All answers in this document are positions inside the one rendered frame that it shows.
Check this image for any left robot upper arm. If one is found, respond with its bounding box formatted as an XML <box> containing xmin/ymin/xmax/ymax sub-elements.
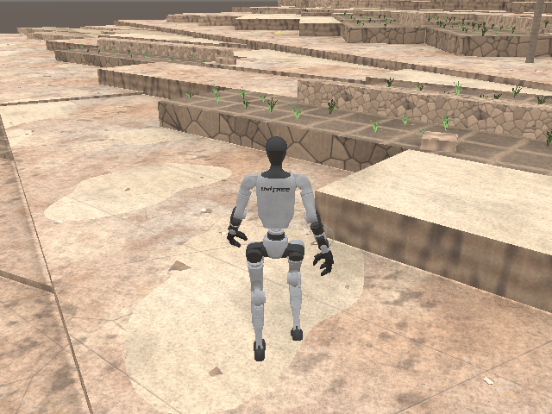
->
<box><xmin>233</xmin><ymin>173</ymin><xmax>258</xmax><ymax>220</ymax></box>

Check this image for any robot right foot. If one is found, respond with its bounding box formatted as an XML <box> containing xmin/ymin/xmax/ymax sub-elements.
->
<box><xmin>291</xmin><ymin>326</ymin><xmax>303</xmax><ymax>341</ymax></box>

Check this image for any robot right hand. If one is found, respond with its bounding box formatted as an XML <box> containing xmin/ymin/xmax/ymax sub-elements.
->
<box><xmin>313</xmin><ymin>251</ymin><xmax>334</xmax><ymax>276</ymax></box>

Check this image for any right robot forearm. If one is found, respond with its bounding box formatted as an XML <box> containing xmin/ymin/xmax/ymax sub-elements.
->
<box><xmin>310</xmin><ymin>210</ymin><xmax>330</xmax><ymax>254</ymax></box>

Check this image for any right robot upper arm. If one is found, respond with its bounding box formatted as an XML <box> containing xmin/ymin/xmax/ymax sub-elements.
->
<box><xmin>294</xmin><ymin>174</ymin><xmax>318</xmax><ymax>223</ymax></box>

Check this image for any robot left hand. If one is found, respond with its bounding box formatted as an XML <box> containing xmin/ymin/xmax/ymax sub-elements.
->
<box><xmin>227</xmin><ymin>231</ymin><xmax>248</xmax><ymax>248</ymax></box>

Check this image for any left robot forearm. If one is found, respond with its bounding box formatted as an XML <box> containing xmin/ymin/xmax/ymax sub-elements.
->
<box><xmin>228</xmin><ymin>207</ymin><xmax>242</xmax><ymax>235</ymax></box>

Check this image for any robot right thigh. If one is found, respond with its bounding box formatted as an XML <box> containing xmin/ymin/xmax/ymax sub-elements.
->
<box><xmin>287</xmin><ymin>240</ymin><xmax>304</xmax><ymax>286</ymax></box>

